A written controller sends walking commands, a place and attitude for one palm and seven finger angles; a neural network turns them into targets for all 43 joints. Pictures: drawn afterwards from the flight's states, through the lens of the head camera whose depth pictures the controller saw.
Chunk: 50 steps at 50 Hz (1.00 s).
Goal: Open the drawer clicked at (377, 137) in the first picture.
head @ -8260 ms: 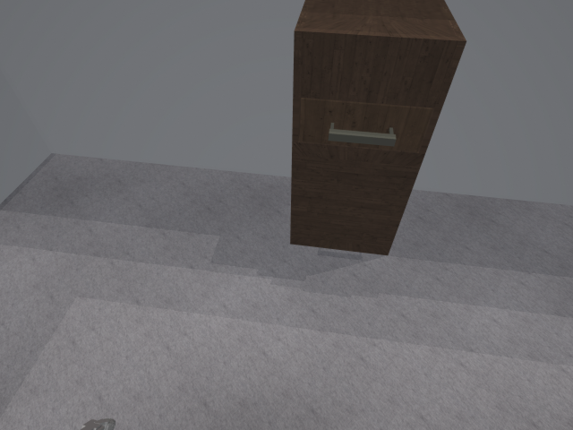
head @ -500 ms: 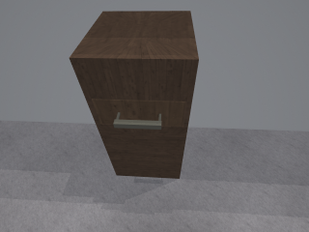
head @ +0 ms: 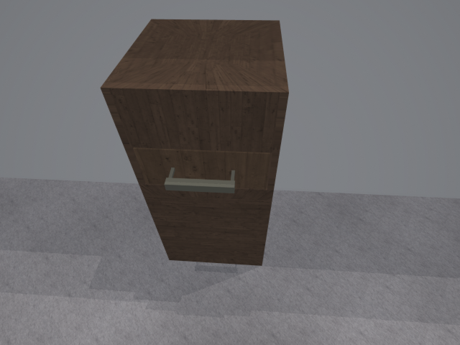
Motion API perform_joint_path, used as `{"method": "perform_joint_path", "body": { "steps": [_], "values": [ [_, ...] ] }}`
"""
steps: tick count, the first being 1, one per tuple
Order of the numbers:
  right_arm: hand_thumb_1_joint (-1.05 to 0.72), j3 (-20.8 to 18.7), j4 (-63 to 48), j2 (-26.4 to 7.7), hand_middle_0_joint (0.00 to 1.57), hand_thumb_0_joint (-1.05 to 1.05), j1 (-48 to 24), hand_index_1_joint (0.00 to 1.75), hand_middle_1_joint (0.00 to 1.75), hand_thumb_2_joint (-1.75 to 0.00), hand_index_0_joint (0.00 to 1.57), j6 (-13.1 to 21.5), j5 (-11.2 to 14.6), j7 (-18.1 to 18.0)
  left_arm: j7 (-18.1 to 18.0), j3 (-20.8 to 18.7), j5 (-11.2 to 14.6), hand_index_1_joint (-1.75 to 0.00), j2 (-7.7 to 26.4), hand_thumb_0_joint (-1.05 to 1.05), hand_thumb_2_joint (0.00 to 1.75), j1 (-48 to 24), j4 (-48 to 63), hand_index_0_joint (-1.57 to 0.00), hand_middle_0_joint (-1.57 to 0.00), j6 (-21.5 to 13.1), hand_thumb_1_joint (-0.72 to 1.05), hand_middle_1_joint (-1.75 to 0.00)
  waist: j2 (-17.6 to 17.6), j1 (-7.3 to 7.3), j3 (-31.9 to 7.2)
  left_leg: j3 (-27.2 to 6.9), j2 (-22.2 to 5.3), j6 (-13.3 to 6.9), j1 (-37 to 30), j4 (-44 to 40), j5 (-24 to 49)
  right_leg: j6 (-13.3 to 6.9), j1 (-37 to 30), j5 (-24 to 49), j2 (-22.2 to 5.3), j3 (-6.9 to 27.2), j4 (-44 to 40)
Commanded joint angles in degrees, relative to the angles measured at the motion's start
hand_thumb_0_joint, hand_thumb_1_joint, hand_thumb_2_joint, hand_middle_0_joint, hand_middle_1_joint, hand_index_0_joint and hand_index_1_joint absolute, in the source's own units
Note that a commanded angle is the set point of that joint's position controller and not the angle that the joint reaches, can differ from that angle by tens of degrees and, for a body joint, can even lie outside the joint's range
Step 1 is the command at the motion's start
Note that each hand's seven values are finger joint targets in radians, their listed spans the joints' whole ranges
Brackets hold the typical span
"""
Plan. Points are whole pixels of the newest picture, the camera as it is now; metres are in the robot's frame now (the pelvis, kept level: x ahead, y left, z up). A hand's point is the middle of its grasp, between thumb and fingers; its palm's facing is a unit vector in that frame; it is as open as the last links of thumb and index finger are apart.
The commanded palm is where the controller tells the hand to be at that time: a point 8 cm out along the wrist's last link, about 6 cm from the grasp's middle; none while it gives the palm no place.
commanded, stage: look again from close up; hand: left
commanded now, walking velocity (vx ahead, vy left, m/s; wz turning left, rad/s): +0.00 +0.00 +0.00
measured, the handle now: (201, 179) +0.58 +0.12 -0.13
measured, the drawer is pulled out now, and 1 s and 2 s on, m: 0.00 0.00 0.00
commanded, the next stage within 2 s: raise the hand with hooked fingers in 0.38 s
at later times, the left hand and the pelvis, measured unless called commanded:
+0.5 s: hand out of the picture +0.01 +0.13 -0.17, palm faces +0.04 -0.98 -0.18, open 7.3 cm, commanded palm +0.11 +0.18 -0.07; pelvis +0.02 -0.03 +0.00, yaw +0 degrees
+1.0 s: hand (140, 322) +0.18 +0.18 -0.08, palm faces -0.03 -0.15 -0.99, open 9.1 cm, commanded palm +0.18 +0.19 +0.00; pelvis +0.03 -0.03 -0.05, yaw -1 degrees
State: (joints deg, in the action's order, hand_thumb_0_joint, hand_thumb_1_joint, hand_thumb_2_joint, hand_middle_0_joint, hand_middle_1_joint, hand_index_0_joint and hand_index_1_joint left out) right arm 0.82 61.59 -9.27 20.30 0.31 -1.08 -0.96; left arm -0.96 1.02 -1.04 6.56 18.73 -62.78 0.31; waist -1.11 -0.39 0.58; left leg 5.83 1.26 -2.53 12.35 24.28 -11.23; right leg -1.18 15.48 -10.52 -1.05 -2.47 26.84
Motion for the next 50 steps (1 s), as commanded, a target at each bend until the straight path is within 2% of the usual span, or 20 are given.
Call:
{"method": "perform_joint_path", "body": {
  "steps": [1, 8, 23, 24, 25, 26, 27, 28, 29, 31, 32, 33, 34, 36, 37, 39, 42, 43, 46, 50],
  "values": [
    [-0.9, -0.8, -0.81, -3.96, 0.2, 0.0, 3.43, 0.3, 0.3, -0.9, 0.2, 1.11, 0.17, -0.66, -0.65, -1.29, 0.29, -0.3, 5.63, 0.0, 0.9, 2.27, 1.72, -0.2, -0.2, -1.61, 0.9, -0.3, 2.78, -0.25, 3.92, -8.24, -6.5, 0.01, 4.07, -6.82, -8.56, -1.86, 0.27, -8.12, -4.85, 7.69, -7.05],
    [-0.9, -0.4, 0.83, -2.66, 0.2, 0.0, 3.96, 0.3, 0.3, -0.9, 0.2, 1.43, 0.3, -0.86, -0.83, -1.17, 0.5, -0.3, 5.36, 0.0, 0.9, 2.3, 0.91, -0.2, -0.2, -2.01, 0.9, -0.3, 2.0, -0.28, 3.39, -7.07, -6.46, 0.51, 1.9, -5.2, -2.26, -2.0, -1.03, -3.65, -5.16, 7.65, -7.84],
    [-0.9, -0.32, 1.76, -2.26, 0.2, 0.0, 3.61, 0.3, 0.3, -0.9, 0.2, 1.33, 0.29, -1.15, -0.99, -1.25, 0.54, -0.3, 5.1, 0.0, 0.9, 2.87, 0.52, -0.2, -0.2, -2.06, 0.9, -0.3, 1.49, 0.02, 4.11, -6.41, -6.92, 1.07, 0.69, -5.76, -0.23, -2.02, -2.88, -0.57, -4.64, 7.32, -8.88],
    [-0.9, -1.29, -1.81, -4.94, 0.2, 0.0, -5.17, 0.3, 0.3, -0.9, 0.2, 1.67, 0.76, -0.38, -3.42, -1.7, -0.15, -0.3, 7.99, 0.0, 0.9, 8.06, -1.5, -0.2, -0.2, -3.09, 0.9, -0.3, 5.46, 3.75, 6.89, -3.03, -7.3, 3.1, 5.73, 7.38, -3.9, 2.04, -3.0, 24.37, -8.99, 10.74, -7.8],
    [-0.9, 0.15, -23.35, -13.69, 0.2, 0.0, -7.03, 0.3, 0.3, -0.9, 0.2, 9.9, 4.06, -3.97, -2.15, 3.98, -4.45, -0.32, 22.04, 0.0, 0.89, -38.13, 83.33, -0.2, -0.2, -14.19, 0.88, -0.32, -11.26, -3.68, -21.99, -3.16, -1.69, -0.12, -11.53, -2.95, 3.08, -0.78, -7.34, 8.12, -2.45, 14.34, -3.33],
    [-0.9, -0.94, -20.29, -10.97, 0.2, 0.0, -12.42, 0.3, 0.3, -0.9, 0.2, 14.84, 3.59, -6.16, -8.25, -0.88, -5.94, -0.33, 22.07, 0.0, 0.88, -15.8, 70.3, -0.2, -0.2, -10.04, 0.85, -0.33, -17.28, 1.36, -18.85, -2.66, -1.26, -0.01, -8.24, -1.8, 2.04, -2.36, -6.56, -1.51, -0.79, 6.67, 0.3],
    [-0.9, -1.75, -21.15, -8.05, 0.2, 0.0, -11.74, 0.3, 0.3, -0.9, 0.2, 16.72, 5.51, -6.29, -11.66, 4.02, -6.19, -0.34, 11.67, 0.0, 0.87, 0.12, 62.73, -0.21, -0.21, -1.46, 0.83, -0.34, -12.23, 1.18, -8.71, -4.08, -1.48, 1.43, -0.52, -3.78, -5.84, -1.78, 0.16, -8.12, 0.74, 5.0, -0.65],
    [-0.9, -1.89, -20.22, -8.56, 0.2, 0.0, -9.99, 0.3, 0.3, -0.9, 0.2, 17.28, 5.71, -6.67, -11.79, 8.17, -8.9, -0.36, 6.55, 0.0, 0.86, 1.04, 60.77, -0.21, -0.21, 0.19, 0.81, -0.36, -4.34, -0.31, -3.04, -3.64, -1.71, 0.69, 1.34, -2.28, -7.93, -0.59, 2.62, -8.24, 1.05, 3.43, -0.82],
    [-0.9, -2.33, -24.15, -11.0, 0.2, 0.0, -12.44, 0.3, 0.3, -0.9, 0.2, 18.08, 5.14, -6.35, -12.96, 8.53, -12.37, -0.37, 9.77, 0.0, 0.85, -4.21, 65.33, -0.21, -0.21, -0.66, 0.78, -0.37, 2.2, -1.37, 4.65, -5.89, -1.02, 0.02, 5.12, -0.01, -10.39, -0.26, 8.92, -14.69, 0.66, 5.73, -2.46],
    [-0.9, -2.62, -26.27, -12.38, 0.2, 0.0, -11.21, 0.3, 0.3, -0.9, 0.2, 17.32, 1.79, -5.28, -15.25, 9.5, -24.31, -0.4, 11.14, 0.0, 0.83, 0.02, 63.21, -0.21, -0.21, -1.79, 0.74, -0.4, 10.79, -1.27, 1.09, -5.59, 0.33, -0.24, 7.94, 6.3, -10.11, -0.44, 14.78, -24.97, 0.59, 7.56, -1.76],
    [-0.9, -3.62, -29.48, -12.33, 0.2, 0.0, -11.8, 0.3, 0.3, -0.9, 0.2, 16.2, 1.08, -4.33, -16.64, 9.8, -30.21, -0.42, 10.5, 0.0, 0.82, 0.91, 62.26, -0.21, -0.21, -2.16, 0.71, -0.42, 8.22, -0.74, -0.98, -5.21, 1.55, 0.41, 8.88, 8.46, -9.62, -0.87, 15.85, -26.89, 0.58, 8.75, -0.9],
    [-0.9, -4.6, -32.2, -12.37, 0.2, 0.0, -13.27, 0.3, 0.3, -0.9, 0.2, 14.36, -0.42, -3.29, -18.81, 7.41, -36.41, -0.43, 11.94, 0.0, 0.81, 3.16, 61.88, -0.22, -0.22, -2.45, 0.69, -0.43, 9.01, 0.56, -3.88, -5.11, 2.44, 1.11, 9.95, 9.39, -10.39, -1.49, 15.34, -28.4, 1.16, 8.81, 0.06],
    [-0.9, -5.09, -34.17, -12.16, 0.2, 0.0, -14.96, 0.3, 0.3, -0.9, 0.2, 12.39, -1.25, -2.22, -20.46, 7.71, -41.09, -0.45, 10.5, 0.0, 0.8, 10.79, 59.32, -0.22, -0.22, -2.59, 0.67, -0.45, 11.12, 3.09, -2.56, -5.0, 2.63, 1.38, 13.19, 10.05, -10.87, -1.99, 15.22, -28.49, 1.54, 9.81, 0.53],
    [-0.9, -5.13, -37.06, -11.72, 0.2, 0.0, -17.1, 0.3, 0.3, -0.9, 0.2, 7.52, -2.01, 0.28, -21.88, 7.88, -47.85, -0.48, 8.63, 0.0, 0.78, 20.44, 57.21, -0.22, -0.22, -3.55, 0.62, -0.48, 16.77, 5.86, -1.59, -5.07, 2.78, 1.55, 18.64, 10.86, -10.44, -2.56, 12.79, -23.05, 1.19, 12.14, 1.21],
    [-0.9, -5.46, -37.86, -11.34, 0.2, 0.0, -17.58, 0.3, 0.3, -0.9, 0.2, 5.14, -1.93, 1.71, -22.4, 5.73, -50.88, -0.5, 9.8, 0.0, 0.77, 23.34, 58.4, -0.22, -0.22, -4.36, 0.6, -0.5, 16.77, 7.68, -4.12, -5.19, 2.98, 1.5, 20.01, 11.8, -5.98, -3.25, 9.35, -14.11, 1.4, 13.12, 3.69],
    [-0.9, -4.47, -40.13, -10.46, 0.2, 0.0, -21.78, 0.3, 0.3, -0.9, 0.2, 1.27, -1.89, 3.37, -23.94, 4.0, -55.22, -0.53, 11.93, 0.0, 0.75, 19.63, 64.18, -0.22, -0.22, -5.57, 0.55, -0.53, 14.41, 8.8, -7.14, -4.43, 3.07, 1.4, 23.27, 12.9, -4.97, -3.37, 8.81, -7.5, 0.84, 12.28, 8.58],
    [-0.9, -4.35, -41.85, -9.51, 0.2, 0.0, -22.91, 0.3, 0.3, -0.9, 0.2, -1.74, -2.66, 4.31, -28.23, -1.67, -60.81, -0.57, 17.19, 0.0, 0.72, 15.6, 70.92, -0.23, -0.23, -6.61, 0.48, -0.57, 4.02, 9.98, -12.69, -4.5, 3.29, 1.4, 21.03, 17.18, 0.87, -4.27, 10.36, 1.33, 2.09, 13.33, 14.41],
    [-0.9, -4.31, -42.36, -9.16, 0.2, 0.0, -22.43, 0.3, 0.3, -0.9, 0.2, -2.42, -3.1, 4.47, -29.75, -1.38, -62.13, -0.58, 17.36, 0.0, 0.71, 12.29, 72.98, -0.23, -0.23, -6.26, 0.46, -0.58, 0.8, 9.16, -15.94, -4.65, 3.15, 1.32, 19.64, 18.61, 2.59, -4.36, 12.01, 3.21, 2.32, 13.49, 16.14],
    [-0.9, -4.09, -42.92, -8.74, 0.2, 0.0, -21.66, 0.3, 0.3, -0.9, 0.2, -3.36, -3.48, 4.07, -32.8, -1.98, -64.9, -0.63, 18.88, 0.0, 0.68, 2.44, 77.02, -0.24, -0.24, -6.09, 0.39, -0.63, -1.8, 6.62, -21.79, -6.16, 2.86, 1.31, 15.67, 23.77, 4.56, -4.4, 18.76, 3.38, 2.85, 15.28, 18.92],
    [-0.9, -3.91, -42.37, -9.07, 0.2, 0.0, -22.17, 0.3, 0.3, -0.9, 0.2, -3.8, -4.6, 3.67, -33.12, -0.96, -64.75, -0.69, 18.9, 0.0, 0.64, -4.85, 80.5, -0.24, -0.24, -6.12, 0.29, -0.69, -2.11, 3.31, -21.89, -7.83, 2.64, 0.54, 12.82, 27.43, 2.23, -3.64, 24.23, -0.97, 2.59, 14.28, 18.38]
  ]
}}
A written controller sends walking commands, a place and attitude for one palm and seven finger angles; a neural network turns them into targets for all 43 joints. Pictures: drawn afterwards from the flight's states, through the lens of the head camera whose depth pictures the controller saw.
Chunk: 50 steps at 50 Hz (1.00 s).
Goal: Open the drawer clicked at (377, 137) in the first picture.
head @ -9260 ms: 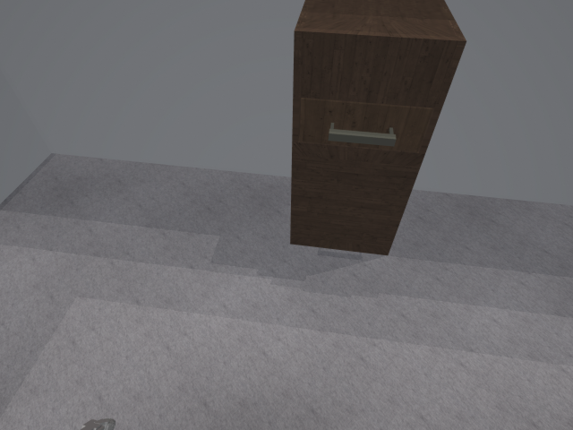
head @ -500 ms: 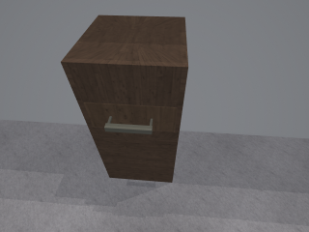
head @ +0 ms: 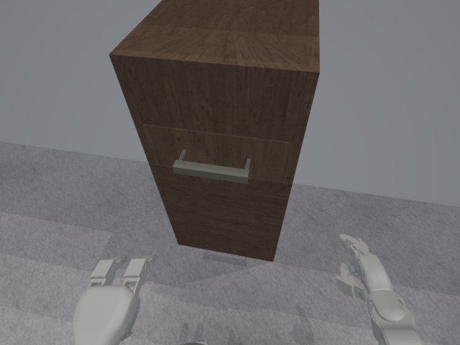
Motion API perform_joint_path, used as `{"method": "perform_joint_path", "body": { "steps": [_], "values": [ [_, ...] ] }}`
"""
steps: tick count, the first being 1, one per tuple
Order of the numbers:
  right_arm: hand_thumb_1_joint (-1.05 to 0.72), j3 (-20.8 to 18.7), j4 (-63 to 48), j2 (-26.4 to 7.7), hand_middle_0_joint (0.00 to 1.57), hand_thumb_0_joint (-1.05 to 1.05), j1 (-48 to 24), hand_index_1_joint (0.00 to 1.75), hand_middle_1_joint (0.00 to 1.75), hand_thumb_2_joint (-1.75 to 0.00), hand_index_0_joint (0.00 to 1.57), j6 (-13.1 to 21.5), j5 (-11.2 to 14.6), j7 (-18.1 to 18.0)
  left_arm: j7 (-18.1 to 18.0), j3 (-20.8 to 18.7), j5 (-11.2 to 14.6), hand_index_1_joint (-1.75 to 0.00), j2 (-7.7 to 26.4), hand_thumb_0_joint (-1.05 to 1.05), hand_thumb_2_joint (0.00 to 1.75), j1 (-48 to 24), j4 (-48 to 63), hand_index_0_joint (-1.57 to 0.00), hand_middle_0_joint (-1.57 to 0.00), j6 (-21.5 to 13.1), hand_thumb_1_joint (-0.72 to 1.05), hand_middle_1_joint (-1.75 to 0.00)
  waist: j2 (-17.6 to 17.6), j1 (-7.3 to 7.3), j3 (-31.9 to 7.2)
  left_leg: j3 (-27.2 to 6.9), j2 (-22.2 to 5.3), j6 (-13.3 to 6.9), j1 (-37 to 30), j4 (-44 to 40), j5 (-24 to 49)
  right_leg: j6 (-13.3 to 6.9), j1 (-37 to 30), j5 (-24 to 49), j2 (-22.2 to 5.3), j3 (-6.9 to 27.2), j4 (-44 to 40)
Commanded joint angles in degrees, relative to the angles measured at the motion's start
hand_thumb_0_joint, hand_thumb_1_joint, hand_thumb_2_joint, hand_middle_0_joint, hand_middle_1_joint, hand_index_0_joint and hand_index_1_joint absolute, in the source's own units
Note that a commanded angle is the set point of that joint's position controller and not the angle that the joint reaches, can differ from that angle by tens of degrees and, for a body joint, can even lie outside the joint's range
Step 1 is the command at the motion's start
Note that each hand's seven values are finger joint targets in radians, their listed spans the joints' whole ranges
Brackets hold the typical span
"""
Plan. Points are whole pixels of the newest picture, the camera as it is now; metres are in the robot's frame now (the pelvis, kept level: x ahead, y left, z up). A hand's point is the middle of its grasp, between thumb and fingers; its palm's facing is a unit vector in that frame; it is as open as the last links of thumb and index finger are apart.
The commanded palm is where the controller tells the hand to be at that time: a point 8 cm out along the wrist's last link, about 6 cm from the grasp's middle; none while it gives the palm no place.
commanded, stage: raise the hand with hooked fingers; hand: left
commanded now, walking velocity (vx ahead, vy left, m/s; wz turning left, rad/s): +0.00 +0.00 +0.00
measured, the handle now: (213, 164) +0.55 +0.16 -0.08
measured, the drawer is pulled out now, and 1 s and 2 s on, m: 0.00 0.00 0.00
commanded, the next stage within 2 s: move the hooked fingers above the handle in 1.38 s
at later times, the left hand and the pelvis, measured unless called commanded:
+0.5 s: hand (112, 236) +0.25 +0.25 +0.06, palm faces +0.07 -0.10 -0.99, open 12.1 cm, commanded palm +0.23 +0.25 +0.12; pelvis +0.02 +0.02 +0.03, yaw +0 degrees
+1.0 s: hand (99, 181) +0.31 +0.28 +0.12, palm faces +0.03 -0.07 -1.00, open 13.8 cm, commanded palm +0.29 +0.28 +0.18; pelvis +0.02 +0.03 +0.05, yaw +2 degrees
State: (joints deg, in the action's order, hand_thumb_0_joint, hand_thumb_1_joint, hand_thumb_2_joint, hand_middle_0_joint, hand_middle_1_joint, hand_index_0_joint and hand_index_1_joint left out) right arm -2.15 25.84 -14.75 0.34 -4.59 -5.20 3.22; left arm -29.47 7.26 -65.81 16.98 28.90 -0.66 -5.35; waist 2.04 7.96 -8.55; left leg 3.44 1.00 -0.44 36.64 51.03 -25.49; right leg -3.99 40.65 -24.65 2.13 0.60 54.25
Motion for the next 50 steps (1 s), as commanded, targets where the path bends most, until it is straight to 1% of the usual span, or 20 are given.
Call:
{"method": "perform_joint_path", "body": {
  "steps": [1, 3, 5, 6, 7, 10, 12, 13, 16, 19, 23, 26, 33, 35, 39, 43, 45, 46, 49, 50],
  "values": [
    [-0.9, -1.01, -6.32, -3.87, 0.2, 0.0, -1.98, 0.3, 0.3, -0.9, 0.2, 1.02, -0.44, -0.52, -3.76, -6.03, 1.39, -0.7, 7.83, 0.0, 0.63, -16.58, 19.24, -0.25, -0.25, 0.01, 0.27, -0.7, -4.46, -6.06, -12.47, -5.54, 2.77, -1.76, -11.9, 0.47, 16.36, -0.55, -1.36, 14.03, -0.62, 10.75, -9.62],
    [-0.9, -0.76, -5.91, -3.96, 0.2, 0.0, -2.05, 0.3, 0.3, -0.9, 0.2, 0.68, 0.04, -1.05, -1.45, -4.13, 4.17, -0.74, 6.1, 0.0, 0.61, -14.73, 17.75, -0.25, -0.25, 2.08, 0.22, -0.74, -2.51, -6.78, -10.96, -5.48, 2.46, -2.24, -10.48, -1.54, 15.45, 0.24, -5.89, 16.25, -0.4, 8.47, -10.75],
    [-0.9, -0.1, -5.94, -3.49, 0.2, 0.0, -2.32, 0.3, 0.3, -0.9, 0.2, 0.16, 0.7, -1.58, 1.64, -2.21, 5.64, -0.76, 5.13, 0.0, 0.59, -13.37, 16.44, -0.25, -0.25, 4.44, 0.18, -0.76, 1.14, -6.26, -8.87, -4.95, 2.13, -2.31, -8.94, -4.61, 13.93, 0.8, -10.44, 16.45, -0.52, 6.29, -12.56],
    [-0.9, 0.27, -5.68, -3.38, 0.2, 0.0, -2.18, 0.3, 0.3, -0.9, 0.2, 0.05, 1.13, -1.9, 3.2, -2.83, 6.13, -0.78, 6.09, 0.0, 0.58, -12.5, 15.56, -0.25, -0.25, 5.4, 0.15, -0.78, 3.32, -5.76, -8.43, -4.7, 2.08, -2.26, -8.06, -6.13, 13.6, 1.08, -13.25, 17.2, -0.68, 6.2, -13.55],
    [-0.9, 0.66, -5.67, -3.52, 0.2, 0.0, -2.71, 0.3, 0.3, -0.9, 0.2, 0.06, 1.51, -2.17, 4.35, -3.83, 6.64, -0.8, 6.76, 0.0, 0.57, -10.76, 14.85, -0.25, -0.25, 6.06, 0.13, -0.8, 3.39, -5.03, -7.95, -4.98, 1.99, -2.2, -8.06, -7.34, 14.29, 0.88, -14.88, 18.23, -0.47, 6.8, -13.98],
    [-0.9, 1.33, -4.73, -2.9, 0.2, 0.0, -1.97, 0.3, 0.3, -0.9, 0.2, 0.47, 2.1, -2.39, 6.33, -5.19, 6.35, -0.84, 8.61, 0.0, 0.54, -9.33, 15.1, -0.26, -0.26, 6.39, 0.06, -0.84, 1.35, -3.25, -7.66, -4.41, 1.51, -1.65, -9.05, -10.48, 15.91, 0.87, -18.72, 20.15, -0.97, 5.69, -14.55],
    [-0.9, 1.67, -4.31, -3.05, 0.2, 0.0, -2.1, 0.3, 0.3, -0.9, 0.2, 0.75, 2.11, -2.54, 6.35, -8.06, 5.64, -0.87, 10.95, 0.0, 0.52, -8.46, 14.2, -0.26, -0.26, 6.09, 0.01, -0.87, 1.59, -2.37, -6.77, -4.45, 1.28, -1.45, -9.14, -11.67, 17.08, 0.66, -20.22, 21.39, -0.83, 5.67, -14.96],
    [-0.9, 1.68, -3.97, -2.86, 0.2, 0.0, -1.88, 0.3, 0.3, -0.9, 0.2, 0.83, 2.14, -2.54, 6.26, -8.09, 5.16, -0.88, 11.23, 0.0, 0.51, -9.63, 13.99, -0.27, -0.27, 5.75, -0.01, -0.88, 1.99, -2.56, -6.03, -4.13, 1.4, -1.34, -9.14, -12.16, 16.9, 0.82, -20.58, 21.81, -1.15, 5.88, -15.33],
    [-0.9, 0.66, -3.54, -3.1, 0.2, 0.0, -1.1, 0.3, 0.3, -0.9, 0.2, 1.1, 2.1, -2.54, 5.4, -9.21, 5.37, -0.93, 11.73, 0.0, 0.48, -13.03, 16.96, -0.27, -0.27, 4.89, -0.08, -0.93, -2.99, -2.46, -9.15, -4.19, 1.27, -1.31, -12.62, -13.08, 19.83, 0.44, -21.78, 23.17, -1.21, 5.07, -15.38],
    [-0.9, -0.33, -2.48, -3.68, 0.2, 0.0, -0.75, 0.3, 0.3, -0.9, 0.2, 1.21, 2.23, -2.9, 4.75, -9.86, 6.79, -0.98, 11.85, 0.0, 0.45, -16.23, 16.8, -0.27, -0.27, 4.92, -0.15, -0.98, -1.86, -3.73, -8.79, -4.42, 1.16, -1.47, -13.58, -13.74, 19.68, 0.66, -21.45, 22.37, -1.3, 4.52, -16.36],
    [-0.9, -1.12, -1.82, -4.43, 0.2, 0.0, -0.57, 0.3, 0.3, -0.9, 0.2, 1.24, 2.69, -3.18, 5.7, -9.19, 7.9, -1.03, 12.19, 0.0, 0.41, -19.36, 16.96, -0.28, -0.28, 5.62, -0.24, -1.03, -1.82, -3.79, -9.33, -4.31, 0.85, -1.47, -16.06, -15.04, 22.3, 0.83, -22.26, 22.81, -1.53, 3.31, -17.19],
    [-0.9, -1.27, -1.18, -4.91, 0.2, 0.0, -0.71, 0.3, 0.3, -0.9, 0.2, 0.87, 3.36, -3.42, 7.8, -8.11, 8.38, -1.08, 12.54, 0.0, 0.38, -22.6, 14.7, -0.29, -0.29, 7.05, -0.31, -1.08, -1.73, -4.15, -7.06, -4.11, 0.64, -1.4, -17.02, -16.68, 21.82, 0.99, -22.2, 21.44, -1.44, 2.65, -18.81],
    [-0.9, -0.42, -0.93, -4.68, 0.2, 0.0, -1.23, 0.3, 0.3, -0.9, 0.2, -0.15, 4.47, -4.09, 13.51, -8.46, 8.77, -1.18, 15.84, 0.0, 0.31, -31.53, 12.28, -0.3, -0.3, 8.57, -0.48, -1.18, -3.34, -3.29, -4.8, -3.68, 0.4, -1.21, -20.51, -20.87, 23.02, 1.05, -25.58, 20.45, -1.51, 1.55, -22.13],
    [-0.9, -0.23, -0.78, -4.59, 0.2, 0.0, -1.1, 0.3, 0.3, -0.9, 0.2, -0.35, 4.67, -4.3, 14.8, -8.79, 9.0, -1.2, 16.64, 0.0, 0.3, -34.47, 11.2, -0.3, -0.3, 8.39, -0.5, -1.2, -2.55, -3.31, -4.44, -3.57, 0.45, -1.27, -21.01, -21.78, 22.8, 1.11, -26.43, 20.31, -1.39, 1.33, -23.09],
    [-0.9, 0.3, -0.25, -4.42, 0.2, 0.0, -1.09, 0.3, 0.3, -0.9, 0.2, -0.79, 4.86, -4.51, 17.33, -8.39, 9.35, -1.2, 17.39, 0.0, 0.3, -40.7, 9.74, -0.3, -0.3, 7.88, -0.5, -1.2, -4.39, -3.7, -3.82, -3.59, 0.48, -1.08, -22.5, -23.17, 23.55, 1.02, -27.22, 20.47, -1.29, 0.93, -24.6],
    [-0.9, 0.47, 0.08, -4.53, 0.2, 0.0, -0.56, 0.3, 0.3, -0.9, 0.2, -0.94, 4.85, -4.77, 19.89, -9.44, 10.06, -1.2, 19.54, 0.0, 0.3, -45.39, 8.25, -0.3, -0.3, 6.97, -0.5, -1.2, -2.99, -3.75, -5.56, -3.38, 0.68, -1.24, -23.55, -23.92, 24.77, 1.26, -29.86, 22.23, -1.35, 0.66, -25.69],
    [-0.9, 0.56, 0.33, -4.6, 0.2, 0.0, -0.45, 0.3, 0.3, -0.9, 0.2, -1.03, 5.02, -5.02, 21.26, -9.09, 10.73, -1.2, 19.84, 0.0, 0.3, -47.87, 7.42, -0.3, -0.3, 6.28, -0.5, -1.2, -3.67, -4.09, -5.35, -3.41, 0.75, -1.24, -23.88, -24.17, 24.69, 1.32, -29.85, 22.34, -1.36, 0.4, -26.18],
    [-0.9, 0.58, 0.29, -4.61, 0.2, 0.0, -0.29, 0.3, 0.3, -0.9, 0.2, -1.05, 5.09, -5.19, 21.78, -9.41, 11.13, -1.2, 20.21, 0.0, 0.3, -48.67, 6.45, -0.3, -0.3, 6.04, -0.5, -1.2, -2.43, -4.01, -4.91, -3.41, 0.81, -1.38, -23.62, -24.35, 24.69, 1.39, -30.11, 22.61, -1.35, 0.29, -26.48],
    [-0.9, 0.54, 0.73, -4.98, 0.2, 0.0, 0.33, 0.3, 0.3, -0.9, 0.2, -1.05, 5.13, -5.3, 23.21, -10.78, 11.86, -1.2, 22.51, 0.0, 0.3, -52.17, 6.41, -0.3, -0.3, 4.6, -0.5, -1.2, -3.27, -3.94, -6.86, -3.76, 0.85, -1.37, -24.32, -24.87, 25.65, 1.36, -31.65, 23.21, -1.47, 0.27, -26.87],
    [-0.9, 0.33, 0.67, -4.88, 0.2, 0.0, 0.51, 0.3, 0.3, -0.9, 0.2, -1.0, 5.11, -5.21, 23.56, -10.4, 11.94, -1.2, 21.62, 0.0, 0.3, -50.48, 5.56, -0.3, -0.3, 4.25, -0.5, -1.2, -3.53, -3.75, -6.59, -3.61, 0.81, -1.29, -24.55, -24.7, 26.87, 1.34, -31.31, 24.0, -1.4, 0.06, -26.76]
  ]
}}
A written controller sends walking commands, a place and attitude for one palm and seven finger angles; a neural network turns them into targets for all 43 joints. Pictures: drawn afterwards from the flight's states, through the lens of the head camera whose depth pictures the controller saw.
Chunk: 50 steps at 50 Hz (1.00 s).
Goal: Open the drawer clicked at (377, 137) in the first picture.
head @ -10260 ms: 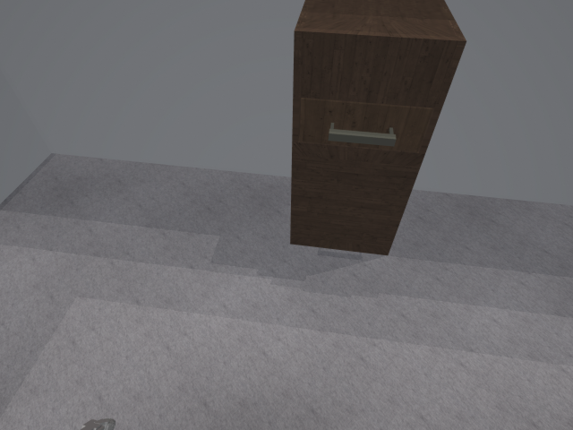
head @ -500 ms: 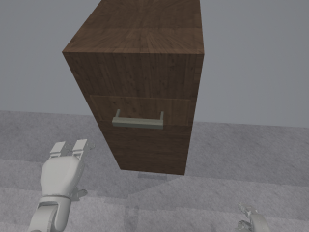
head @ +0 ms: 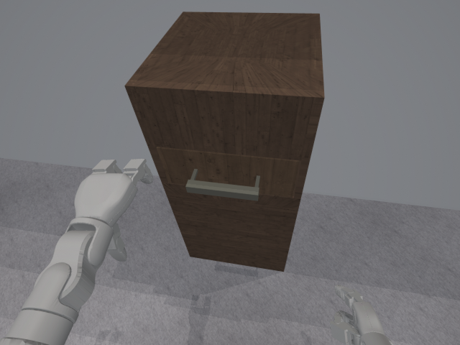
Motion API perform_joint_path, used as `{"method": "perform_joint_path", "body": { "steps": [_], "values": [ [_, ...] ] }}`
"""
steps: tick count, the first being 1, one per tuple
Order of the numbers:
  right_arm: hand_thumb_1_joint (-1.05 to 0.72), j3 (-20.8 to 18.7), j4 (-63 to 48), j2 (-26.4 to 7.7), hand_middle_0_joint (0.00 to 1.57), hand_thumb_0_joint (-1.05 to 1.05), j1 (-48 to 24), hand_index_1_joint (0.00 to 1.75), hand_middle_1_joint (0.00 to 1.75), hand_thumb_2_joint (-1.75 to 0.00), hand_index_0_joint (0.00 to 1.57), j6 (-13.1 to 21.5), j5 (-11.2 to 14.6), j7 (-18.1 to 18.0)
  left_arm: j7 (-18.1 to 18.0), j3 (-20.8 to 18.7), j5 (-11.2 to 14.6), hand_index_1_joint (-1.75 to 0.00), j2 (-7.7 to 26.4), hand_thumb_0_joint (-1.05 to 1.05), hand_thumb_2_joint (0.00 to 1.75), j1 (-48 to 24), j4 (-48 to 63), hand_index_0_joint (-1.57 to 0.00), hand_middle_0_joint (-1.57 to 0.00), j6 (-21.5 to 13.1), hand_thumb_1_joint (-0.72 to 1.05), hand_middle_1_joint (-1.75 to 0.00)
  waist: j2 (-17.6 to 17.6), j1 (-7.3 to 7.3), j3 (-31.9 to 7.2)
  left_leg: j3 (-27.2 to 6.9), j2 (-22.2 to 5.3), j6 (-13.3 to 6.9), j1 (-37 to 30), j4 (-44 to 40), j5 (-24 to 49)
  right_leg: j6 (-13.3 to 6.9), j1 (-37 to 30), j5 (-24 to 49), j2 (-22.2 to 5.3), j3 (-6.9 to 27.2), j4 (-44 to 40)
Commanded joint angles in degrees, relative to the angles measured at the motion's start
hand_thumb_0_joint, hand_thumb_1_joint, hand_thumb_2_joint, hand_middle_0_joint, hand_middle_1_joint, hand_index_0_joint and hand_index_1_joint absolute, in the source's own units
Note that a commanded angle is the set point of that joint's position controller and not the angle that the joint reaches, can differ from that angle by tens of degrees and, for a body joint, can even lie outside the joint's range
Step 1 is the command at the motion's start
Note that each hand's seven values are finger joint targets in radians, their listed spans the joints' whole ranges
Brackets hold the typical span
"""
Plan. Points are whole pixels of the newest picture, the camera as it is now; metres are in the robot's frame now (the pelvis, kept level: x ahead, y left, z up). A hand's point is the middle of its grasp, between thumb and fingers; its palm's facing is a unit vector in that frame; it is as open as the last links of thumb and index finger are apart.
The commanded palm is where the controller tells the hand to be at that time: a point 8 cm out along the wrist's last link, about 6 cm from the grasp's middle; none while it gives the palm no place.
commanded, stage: raise the hand with hooked fingers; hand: left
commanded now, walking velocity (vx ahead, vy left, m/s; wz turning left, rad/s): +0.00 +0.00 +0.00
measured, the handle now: (224, 183) +0.54 +0.11 -0.13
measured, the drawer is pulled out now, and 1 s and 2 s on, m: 0.00 0.00 0.00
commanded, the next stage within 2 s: move the hooked fingers above the handle in 0.38 s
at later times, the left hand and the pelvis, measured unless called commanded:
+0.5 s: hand (123, 209) +0.30 +0.24 +0.07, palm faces +0.03 -0.08 -1.00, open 13.8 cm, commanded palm +0.28 +0.24 +0.13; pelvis +0.00 +0.00 +0.00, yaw +0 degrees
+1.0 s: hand (164, 201) +0.36 +0.19 +0.02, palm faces -0.01 -0.06 -1.00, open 13.8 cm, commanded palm +0.34 +0.20 +0.08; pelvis +0.00 -0.01 -0.01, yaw -1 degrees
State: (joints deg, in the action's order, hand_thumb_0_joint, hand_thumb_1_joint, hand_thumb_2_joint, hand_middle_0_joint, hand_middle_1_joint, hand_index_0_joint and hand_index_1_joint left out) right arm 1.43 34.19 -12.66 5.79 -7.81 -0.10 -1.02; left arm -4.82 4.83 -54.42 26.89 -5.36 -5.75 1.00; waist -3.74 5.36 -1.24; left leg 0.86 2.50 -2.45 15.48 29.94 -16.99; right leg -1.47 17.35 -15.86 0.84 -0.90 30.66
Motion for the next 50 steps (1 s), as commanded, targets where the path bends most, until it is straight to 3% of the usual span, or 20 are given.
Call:
{"method": "perform_joint_path", "body": {
  "steps": [1, 5, 12, 17, 20, 23, 25, 30, 32, 33, 35, 41, 44, 46, 47, 49, 50],
  "values": [
    [-0.9, -3.32, -7.82, -7.01, 0.2, 0.0, -4.54, 0.3, 0.3, -0.9, 0.2, 2.27, 0.08, -0.77, -0.6, -7.63, 1.09, -1.2, 10.8, 0.0, 0.3, -13.95, 9.73, -0.3, -0.3, -2.42, -0.5, -1.2, 2.59, -0.89, -13.43, -1.04, -0.6, 0.75, -2.93, -3.54, 19.51, -1.17, -8.33, 16.39, -0.13, 1.42, -3.14],
    [-0.9, -3.93, -8.05, -7.69, 0.2, 0.0, -3.86, 0.3, 0.3, -0.9, 0.2, 2.07, -0.04, 0.04, 0.22, -8.77, 2.05, -1.2, 11.02, 0.0, 0.3, -11.21, 12.38, -0.3, -0.3, -4.27, -0.5, -1.2, 3.49, -0.5, -14.31, -1.27, -1.04, 1.02, -2.93, -3.61, 22.87, -1.13, -8.69, 18.45, -0.1, 1.33, -2.8],
    [-0.9, -4.64, -7.73, -7.91, 0.2, 0.0, -3.3, 0.3, 0.3, -0.9, 0.2, 2.23, 0.15, 0.1, -3.95, -12.2, 1.29, -1.2, 13.63, 0.0, 0.3, -12.83, 14.41, -0.3, -0.3, -6.08, -0.5, -1.2, 2.06, -0.21, -15.88, -1.85, -1.16, 1.28, -3.02, -3.37, 21.04, -1.32, -6.87, 15.1, 0.15, 1.38, -2.3],
    [-0.9, -4.93, -7.19, -7.9, 0.2, 0.0, -3.15, 0.3, 0.3, -0.9, 0.2, 2.3, 0.45, 0.02, -5.85, -11.33, 0.77, -1.2, 13.02, 0.0, 0.3, -13.19, 13.4, -0.3, -0.3, -4.64, -0.5, -1.2, 0.93, -0.53, -16.71, -1.78, -1.19, 1.4, -3.54, -3.25, 20.49, -1.33, -6.07, 13.96, 0.2, 1.14, -2.08],
    [-0.9, -4.71, -7.07, -7.86, 0.2, 0.0, -3.05, 0.3, 0.3, -0.9, 0.2, 2.15, 0.65, -0.12, -5.24, -8.77, 0.94, -1.2, 11.07, 0.0, 0.3, -12.74, 11.8, -0.3, -0.3, -3.26, -0.5, -1.2, 2.17, -1.02, -14.75, -1.6, -1.14, 1.14, -2.72, -3.73, 18.48, -1.23, -5.53, 12.58, 0.1, 0.86, -2.47],
    [-0.9, -4.42, -7.29, -7.79, 0.2, 0.0, -3.54, 0.3, 0.3, -0.9, 0.2, 2.13, 0.55, -0.19, -4.42, -8.38, 0.59, -1.2, 11.57, 0.0, 0.3, -13.63, 13.13, -0.3, -0.3, -2.93, -0.5, -1.2, 1.32, -1.01, -15.32, -1.64, -1.15, 1.1, -3.4, -3.82, 18.67, -1.26, -6.03, 12.57, -0.03, 1.05, -2.5],
    [-0.9, -4.44, -7.03, -7.85, 0.2, 0.0, -3.01, 0.3, 0.3, -0.9, 0.2, 2.04, 0.38, -0.37, -3.79, -9.02, 0.87, -1.2, 11.84, 0.0, 0.3, -11.83, 10.95, -0.3, -0.3, -2.91, -0.5, -1.2, 3.39, -0.85, -14.72, -1.44, -1.12, 0.95, -3.05, -3.66, 19.35, -1.14, -6.36, 13.82, 0.11, 0.99, -2.56],
    [-0.9, -4.3, -6.47, -7.64, 0.2, 0.0, -2.03, 0.3, 0.3, -0.9, 0.2, 2.13, 0.56, -0.67, -3.2, -4.38, 0.3, -1.2, 7.63, 0.0, 0.3, -18.53, 5.84, -0.3, -0.3, -3.91, -0.5, -1.2, 4.95, -2.58, -11.39, -0.83, -0.87, 0.69, -0.92, -2.95, 14.44, -0.95, -2.13, 10.54, 0.2, 0.74, -2.73],
    [-0.9, -4.47, -6.18, -7.78, 0.2, 0.0, -1.64, 0.3, 0.3, -0.9, 0.2, 2.4, 0.41, -0.82, -4.09, -5.69, -1.13, -1.2, 9.47, 0.0, 0.3, -22.41, 4.71, -0.3, -0.3, -4.83, -0.5, -1.2, 4.42, -2.42, -12.94, -0.99, -0.66, 0.68, -0.57, -2.22, 13.65, -1.13, -1.45, 9.52, 0.45, 1.13, -2.21],
    [-0.9, -4.62, -6.21, -7.5, 0.2, 0.0, -1.15, 0.3, 0.3, -0.9, 0.2, 2.54, 0.15, -0.74, -4.77, -4.72, -1.8, -1.2, 8.75, 0.0, 0.3, -24.35, 5.95, -0.3, -0.3, -5.51, -0.5, -1.2, 3.04, -2.28, -16.26, -0.99, -0.6, 0.75, -1.61, -1.66, 14.65, -1.21, -1.79, 9.98, 0.19, 1.17, -1.36],
    [-0.9, -5.07, -5.84, -7.13, 0.2, 0.0, -0.52, 0.3, 0.3, -0.9, 0.2, 2.69, 0.02, -0.79, -6.25, -5.12, -2.29, -1.2, 8.6, 0.0, 0.3, -24.35, 4.94, -0.3, -0.3, -6.23, -0.5, -1.2, 1.07, -2.17, -18.01, -0.95, -0.49, 0.94, -2.02, -0.42, 16.52, -1.46, -1.42, 11.72, 0.35, 1.25, -0.34],
    [-0.9, -5.41, -5.02, -7.2, 0.2, 0.0, 0.6, 0.3, 0.3, -0.9, 0.2, 2.18, 0.24, -0.34, -9.82, -3.44, -3.74, -1.2, 5.87, 0.0, 0.3, -26.71, -2.07, -0.3, -0.3, -4.03, -0.5, -1.2, 2.79, -2.61, -19.01, -0.59, -0.53, 1.17, 1.14, 1.33, 18.1, -1.54, -0.25, 14.53, 0.56, 1.19, 1.87],
    [-0.9, -5.65, -5.02, -7.43, 0.2, 0.0, 1.33, 0.3, 0.3, -0.9, 0.2, 1.87, 0.33, -0.35, -10.82, -4.01, -4.29, -1.2, 6.25, 0.0, 0.3, -26.56, -5.44, -0.3, -0.3, -2.15, -0.5, -1.2, 4.21, -2.3, -19.85, -0.2, -0.51, 0.84, 2.57, 1.7, 18.22, -1.5, -1.55, 15.89, 0.55, 1.56, 2.34],
    [-0.9, -5.74, -5.09, -7.49, 0.2, 0.0, 1.65, 0.3, 0.3, -0.9, 0.2, 1.7, 0.52, -0.47, -10.87, -2.16, -4.41, -1.2, 4.56, 0.0, 0.3, -28.12, -7.06, -0.3, -0.3, -1.46, -0.5, -1.2, 5.18, -2.99, -19.76, 0.07, -0.4, 0.6, 3.58, 2.01, 17.37, -1.32, -1.34, 16.12, 0.44, 1.8, 2.37],
    [-0.9, -5.79, -5.03, -7.84, 0.2, 0.0, 1.97, 0.3, 0.3, -0.9, 0.2, 1.6, 0.55, -0.6, -11.0, -3.12, -4.46, -1.2, 5.46, 0.0, 0.3, -28.9, -8.42, -0.3, -0.3, -1.22, -0.5, -1.2, 6.23, -3.22, -19.7, -0.09, -0.32, 0.49, 4.43, 2.12, 16.4, -1.28, -1.39, 15.28, 0.57, 1.85, 2.39],
    [-0.9, -5.93, -4.77, -7.78, 0.2, 0.0, 2.84, 0.3, 0.3, -0.9, 0.2, 1.63, 0.55, -0.81, -11.27, -1.03, -4.72, -1.2, 3.93, 0.0, 0.3, -32.52, -9.12, -0.3, -0.3, -1.48, -0.5, -1.2, 5.21, -4.04, -19.89, 0.17, -0.3, 0.24, 4.4, 2.52, 15.92, -1.22, -0.5, 15.34, 0.38, 1.88, 2.55],
    [-0.9, -6.15, -4.65, -7.8, 0.2, 0.0, 3.45, 0.3, 0.3, -0.9, 0.2, 1.68, 0.54, -0.93, -11.46, -2.35, -4.81, -1.2, 5.13, 0.0, 0.3, -32.0, -10.19, -0.3, -0.3, -1.73, -0.5, -1.2, 5.38, -3.64, -20.9, 0.19, -0.25, 0.18, 4.59, 2.69, 16.18, -1.26, -1.15, 15.78, 0.4, 2.05, 2.74]
  ]
}}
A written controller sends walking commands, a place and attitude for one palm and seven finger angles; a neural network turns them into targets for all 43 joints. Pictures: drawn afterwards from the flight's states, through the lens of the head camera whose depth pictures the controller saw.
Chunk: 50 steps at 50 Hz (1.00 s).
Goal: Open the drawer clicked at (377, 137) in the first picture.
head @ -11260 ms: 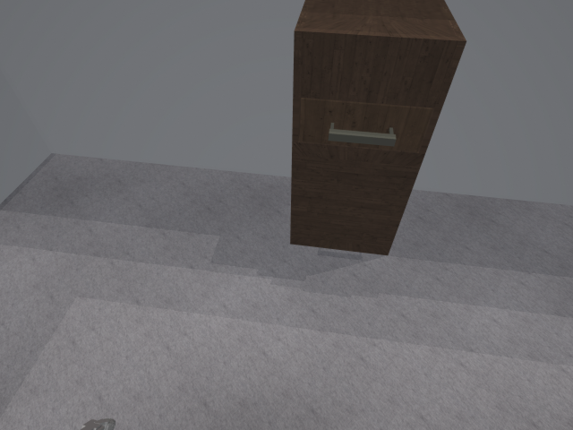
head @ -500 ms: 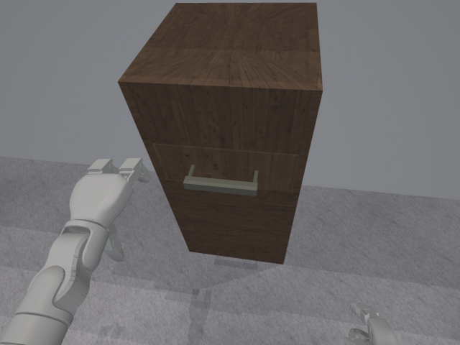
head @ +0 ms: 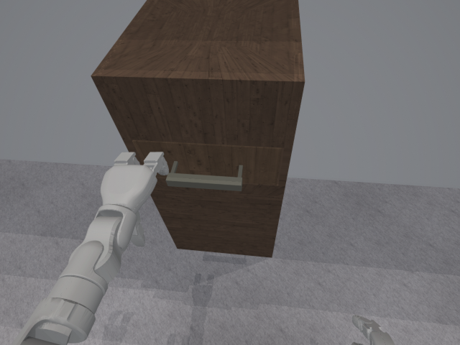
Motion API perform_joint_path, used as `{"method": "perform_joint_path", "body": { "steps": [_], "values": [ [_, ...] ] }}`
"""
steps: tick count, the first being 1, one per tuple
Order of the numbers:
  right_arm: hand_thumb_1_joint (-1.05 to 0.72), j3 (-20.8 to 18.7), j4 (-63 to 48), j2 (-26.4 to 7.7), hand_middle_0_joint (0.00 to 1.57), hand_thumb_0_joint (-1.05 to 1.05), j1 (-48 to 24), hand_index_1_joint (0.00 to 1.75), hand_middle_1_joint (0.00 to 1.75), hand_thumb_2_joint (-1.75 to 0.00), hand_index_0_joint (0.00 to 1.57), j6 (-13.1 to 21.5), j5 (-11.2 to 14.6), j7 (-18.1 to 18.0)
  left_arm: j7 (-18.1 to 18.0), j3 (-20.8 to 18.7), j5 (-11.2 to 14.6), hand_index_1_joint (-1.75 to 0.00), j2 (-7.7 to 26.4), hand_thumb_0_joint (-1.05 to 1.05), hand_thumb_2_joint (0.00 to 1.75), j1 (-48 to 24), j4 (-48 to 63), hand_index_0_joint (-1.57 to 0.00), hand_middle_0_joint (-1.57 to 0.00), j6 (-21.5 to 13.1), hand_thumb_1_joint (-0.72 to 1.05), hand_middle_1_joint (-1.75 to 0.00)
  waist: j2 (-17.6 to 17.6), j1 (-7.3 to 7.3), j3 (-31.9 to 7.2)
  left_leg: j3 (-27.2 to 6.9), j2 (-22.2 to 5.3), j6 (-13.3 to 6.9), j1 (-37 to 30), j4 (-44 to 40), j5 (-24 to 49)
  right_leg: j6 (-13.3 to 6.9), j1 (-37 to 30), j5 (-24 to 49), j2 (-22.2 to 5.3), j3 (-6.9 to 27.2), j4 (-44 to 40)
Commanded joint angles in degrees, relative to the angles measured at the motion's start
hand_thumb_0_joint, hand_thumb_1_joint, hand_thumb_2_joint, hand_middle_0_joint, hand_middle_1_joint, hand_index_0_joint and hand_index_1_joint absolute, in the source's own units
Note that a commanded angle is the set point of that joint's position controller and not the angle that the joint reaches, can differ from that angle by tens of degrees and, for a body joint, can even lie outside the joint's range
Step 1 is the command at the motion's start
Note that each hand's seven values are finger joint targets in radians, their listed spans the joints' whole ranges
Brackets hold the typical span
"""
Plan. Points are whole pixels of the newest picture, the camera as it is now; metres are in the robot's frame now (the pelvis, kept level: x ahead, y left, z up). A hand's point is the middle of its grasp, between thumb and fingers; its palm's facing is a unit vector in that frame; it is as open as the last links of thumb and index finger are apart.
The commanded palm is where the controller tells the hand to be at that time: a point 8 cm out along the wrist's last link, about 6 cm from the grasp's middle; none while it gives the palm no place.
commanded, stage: move the hooked fingers above the handle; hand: left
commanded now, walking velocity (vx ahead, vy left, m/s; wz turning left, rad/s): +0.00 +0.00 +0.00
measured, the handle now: (205, 174) +0.54 +0.13 -0.12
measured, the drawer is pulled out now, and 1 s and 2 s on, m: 0.00 0.00 0.00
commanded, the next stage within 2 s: lower the fingers behind the handle in 1.68 s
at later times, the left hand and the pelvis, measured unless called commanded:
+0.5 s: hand (175, 187) +0.42 +0.16 -0.01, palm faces -0.05 -0.03 -1.00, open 13.8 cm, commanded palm +0.41 +0.17 +0.04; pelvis +0.00 -0.01 -0.01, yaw +0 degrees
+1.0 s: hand (197, 178) +0.48 +0.13 -0.06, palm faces -0.04 -0.01 -1.00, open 13.8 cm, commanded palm +0.46 +0.13 +0.00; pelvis -0.01 +0.00 -0.05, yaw +0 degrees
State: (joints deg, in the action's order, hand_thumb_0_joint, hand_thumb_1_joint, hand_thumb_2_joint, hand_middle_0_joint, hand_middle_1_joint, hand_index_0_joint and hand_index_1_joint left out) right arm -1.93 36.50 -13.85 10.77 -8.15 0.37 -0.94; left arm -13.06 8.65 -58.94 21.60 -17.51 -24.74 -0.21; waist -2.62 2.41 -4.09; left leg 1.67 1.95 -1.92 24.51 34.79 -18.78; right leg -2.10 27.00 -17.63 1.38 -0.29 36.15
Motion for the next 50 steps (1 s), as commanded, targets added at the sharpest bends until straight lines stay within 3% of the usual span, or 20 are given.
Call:
{"method": "perform_joint_path", "body": {
  "steps": [1, 4, 5, 7, 10, 13, 16, 20, 22, 25, 28, 31, 34, 35, 37, 39, 42, 44, 48, 50],
  "values": [
    [-0.9, -2.81, -6.8, -6.74, 0.2, 0.0, -1.21, 0.3, 0.3, -0.9, 0.2, 1.94, 0.03, -1.21, -3.48, -6.6, -0.49, -1.2, 11.01, 0.0, 0.3, -20.38, 7.73, -0.3, -0.3, -0.76, -0.5, -1.2, 4.13, -0.88, -18.3, -0.46, 0.48, -0.44, -3.99, -1.74, 18.12, -0.6, -10.92, 18.35, -0.11, 1.54, -2.52],
    [-0.9, -3.25, -6.24, -6.58, 0.2, 0.0, 0.28, 0.3, 0.3, -0.9, 0.2, 2.06, -0.09, -1.23, -4.54, -4.98, -0.77, -1.2, 8.92, 0.0, 0.3, -23.97, 6.06, -0.3, -0.3, -1.9, -0.5, -1.2, 3.56, -1.86, -19.28, -0.4, 0.52, -0.53, -3.63, -0.73, 18.66, -0.54, -9.73, 19.24, -0.14, 1.5, -1.8],
    [-0.9, -3.45, -5.96, -6.63, 0.2, 0.0, 0.96, 0.3, 0.3, -0.9, 0.2, 2.11, -0.08, -1.21, -5.0, -6.08, -1.02, -1.2, 9.78, 0.0, 0.3, -23.32, 4.48, -0.3, -0.3, -2.11, -0.5, -1.2, 2.84, -1.62, -19.61, -0.52, 0.51, -0.34, -3.36, -0.47, 18.98, -0.71, -9.16, 19.07, 0.02, 1.37, -1.37],
    [-0.9, -3.72, -5.42, -6.73, 0.2, 0.0, 1.62, 0.3, 0.3, -0.9, 0.2, 2.17, -0.12, -1.15, -6.05, -6.15, -1.28, -1.2, 9.39, 0.0, 0.3, -25.37, 2.33, -0.3, -0.3, -2.46, -0.5, -1.2, 4.49, -2.35, -19.89, -0.5, 0.57, -0.5, -2.29, 0.27, 18.25, -0.56, -8.62, 19.06, 0.09, 1.55, -1.25],
    [-0.9, -3.78, -4.43, -6.8, 0.2, 0.0, 3.2, 0.3, 0.3, -0.9, 0.2, 2.24, -0.06, -1.11, -7.58, -4.33, -2.01, -1.2, 7.81, 0.0, 0.3, -29.32, -3.01, -0.3, -0.3, -2.2, -0.5, -1.2, 4.02, -3.38, -18.79, -0.17, 0.67, -0.54, -0.49, 0.79, 16.27, -0.51, -6.43, 17.64, -0.03, 1.29, -0.85],
    [-0.9, -4.12, -4.05, -7.06, 0.2, 0.0, 4.32, 0.3, 0.3, -0.9, 0.2, 2.22, -0.36, -1.22, -9.17, -6.79, -2.81, -1.2, 10.71, 0.0, 0.3, -32.55, -5.0, -0.3, -0.3, -2.22, -0.5, -1.2, 3.5, -3.06, -23.19, 0.17, 0.91, -0.65, 0.6, 1.89, 17.28, -0.41, -8.2, 19.97, -0.19, 2.07, 0.28],
    [-0.9, -4.53, -3.58, -6.56, 0.2, 0.0, 5.25, 0.3, 0.3, -0.9, 0.2, 2.25, -0.49, -0.71, -10.23, -4.59, -2.97, -1.2, 6.73, 0.0, 0.3, -31.79, -8.24, -0.3, -0.3, -2.03, -0.5, -1.2, 2.07, -3.47, -24.09, 0.31, 0.79, -0.47, 0.47, 3.04, 19.89, -0.63, -6.81, 22.62, 0.07, 1.51, 1.46],
    [-0.9, -4.68, -2.71, -7.04, 0.2, 0.0, 6.62, 0.3, 0.3, -0.9, 0.2, 2.32, -0.58, -0.4, -11.39, -2.82, -3.39, -1.2, 4.81, 0.0, 0.3, -36.51, -13.0, -0.3, -0.3, -1.09, -0.5, -1.2, 5.03, -5.59, -22.81, 0.22, 0.59, -0.79, 2.65, 4.06, 17.43, -0.3, -4.14, 20.81, 0.2, 1.4, 1.53],
    [-0.9, -4.68, -2.63, -7.18, 0.2, 0.0, 7.04, 0.3, 0.3, -0.9, 0.2, 2.25, -0.82, -0.45, -12.17, -4.62, -3.93, -1.2, 6.62, 0.0, 0.3, -37.67, -14.61, -0.3, -0.3, -1.0, -0.5, -1.2, 5.15, -5.14, -24.43, 0.08, 0.67, -0.79, 3.79, 4.65, 17.65, -0.44, -4.53, 20.83, 0.19, 1.63, 2.28],
    [-0.9, -4.65, -1.83, -6.97, 0.2, 0.0, 8.27, 0.3, 0.3, -0.9, 0.2, 2.42, -0.89, -0.39, -13.43, -3.12, -4.4, -1.2, 4.97, 0.0, 0.3, -41.23, -17.76, -0.3, -0.3, -0.3, -0.5, -1.2, 4.37, -6.6, -23.33, 0.19, 0.57, -0.81, 5.18, 5.51, 15.61, -0.26, -1.81, 18.97, 0.21, 1.41, 2.68],
    [-0.9, -4.58, -1.46, -7.14, 0.2, 0.0, 9.22, 0.3, 0.3, -0.9, 0.2, 2.69, -1.21, -0.4, -14.86, -4.84, -4.64, -1.2, 7.03, 0.0, 0.3, -44.52, -19.76, -0.3, -0.3, 0.23, -0.5, -1.2, 3.92, -7.15, -25.62, 0.15, 0.64, -0.96, 6.77, 6.84, 14.75, -0.21, -1.27, 18.51, 0.24, 1.6, 3.7],
    [-0.9, -4.69, -0.98, -6.96, 0.2, 0.0, 10.02, 0.3, 0.3, -0.9, 0.2, 2.98, -1.5, -0.23, -15.73, -4.61, -4.91, -1.2, 6.25, 0.0, 0.3, -45.53, -22.94, -0.3, -0.3, 1.25, -0.5, -1.2, 2.85, -7.62, -27.26, 0.41, 0.66, -0.92, 7.85, 8.26, 14.97, -0.2, -0.26, 19.19, 0.29, 1.63, 4.76],
    [-0.9, -4.66, -0.23, -7.25, 0.2, 0.0, 11.35, 0.3, 0.3, -0.9, 0.2, 3.32, -1.68, -0.1, -15.85, -3.18, -4.82, -1.2, 4.85, 0.0, 0.3, -48.98, -25.95, -0.3, -0.3, 2.31, -0.5, -1.2, 3.6, -9.52, -26.82, 0.23, 0.5, -1.02, 9.65, 9.64, 14.31, 0.05, 1.86, 19.04, 0.39, 1.55, 5.56],
    [-0.9, -4.68, -0.21, -7.34, 0.2, 0.0, 11.85, 0.3, 0.3, -0.9, 0.2, 3.45, -1.72, -0.07, -15.9, -3.84, -4.84, -1.2, 5.62, 0.0, 0.3, -49.39, -26.16, -0.3, -0.3, 2.41, -0.5, -1.2, 3.34, -9.28, -28.33, 0.14, 0.53, -1.0, 10.01, 10.02, 14.21, 0.04, 1.66, 18.85, 0.4, 1.58, 6.11],
    [-0.9, -4.72, 0.02, -7.25, 0.2, 0.0, 12.42, 0.3, 0.3, -0.9, 0.2, 3.67, -1.9, 0.06, -15.48, -2.92, -4.41, -1.2, 4.11, 0.0, 0.3, -50.47, -27.68, -0.3, -0.3, 2.54, -0.5, -1.2, 4.1, -10.19, -28.5, -0.1, 0.51, -1.07, 10.83, 10.89, 14.57, 0.03, 2.24, 19.54, 0.5, 1.35, 6.61],
    [-0.9, -4.7, 0.38, -7.66, 0.2, 0.0, 13.51, 0.3, 0.3, -0.9, 0.2, 3.87, -2.03, 0.03, -15.43, -4.48, -4.73, -1.2, 6.55, 0.0, 0.3, -51.24, -28.45, -0.3, -0.3, 2.29, -0.5, -1.2, 3.2, -10.14, -29.98, -0.2, 0.4, -1.1, 11.92, 11.9, 14.35, 0.07, 3.01, 19.4, 0.54, 1.62, 7.79],
    [-0.9, -4.67, 0.96, -7.55, 0.2, 0.0, 14.35, 0.3, 0.3, -0.9, 0.2, 4.41, -2.37, 0.27, -15.77, -2.35, -4.98, -1.2, 3.77, 0.0, 0.3, -54.39, -30.05, -0.3, -0.3, 2.07, -0.5, -1.2, 1.67, -11.67, -28.9, -0.57, 0.2, -1.03, 13.0, 13.22, 13.37, -0.11, 7.01, 17.19, 0.73, 1.11, 8.78],
    [-0.9, -4.83, 1.32, -8.03, 0.2, 0.0, 15.42, 0.3, 0.3, -0.9, 0.2, 4.57, -2.65, 0.37, -16.48, -3.91, -5.5, -1.2, 5.72, 0.0, 0.3, -55.57, -30.75, -0.3, -0.3, 2.02, -0.5, -1.2, 1.5, -11.77, -30.29, -0.95, -0.01, -1.0, 13.35, 14.35, 13.41, -0.2, 8.89, 16.01, 0.9, 0.83, 9.98],
    [-0.9, -5.03, 1.92, -8.04, 0.2, 0.0, 16.74, 0.3, 0.3, -0.9, 0.2, 4.81, -3.26, 1.1, -18.11, -2.16, -5.87, -1.2, 2.76, 0.0, 0.3, -59.28, -31.16, -0.3, -0.3, 2.62, -0.5, -1.2, -1.26, -12.75, -32.78, -1.96, -0.48, -0.57, 12.39, 16.27, 15.54, -0.49, 13.11, 15.05, 1.24, -0.21, 12.33],
    [-0.9, -4.87, 2.1, -8.43, 0.2, 0.0, 17.18, 0.3, 0.3, -0.9, 0.2, 4.57, -3.38, 1.41, -19.0, -4.57, -5.67, -1.2, 5.26, 0.0, 0.3, -58.95, -32.39, -0.3, -0.3, 3.81, -0.5, -1.2, -0.94, -12.15, -33.52, -2.0, -0.64, -0.56, 12.77, 16.67, 15.88, -0.55, 13.13, 14.91, 1.42, -0.38, 12.87]
  ]
}}
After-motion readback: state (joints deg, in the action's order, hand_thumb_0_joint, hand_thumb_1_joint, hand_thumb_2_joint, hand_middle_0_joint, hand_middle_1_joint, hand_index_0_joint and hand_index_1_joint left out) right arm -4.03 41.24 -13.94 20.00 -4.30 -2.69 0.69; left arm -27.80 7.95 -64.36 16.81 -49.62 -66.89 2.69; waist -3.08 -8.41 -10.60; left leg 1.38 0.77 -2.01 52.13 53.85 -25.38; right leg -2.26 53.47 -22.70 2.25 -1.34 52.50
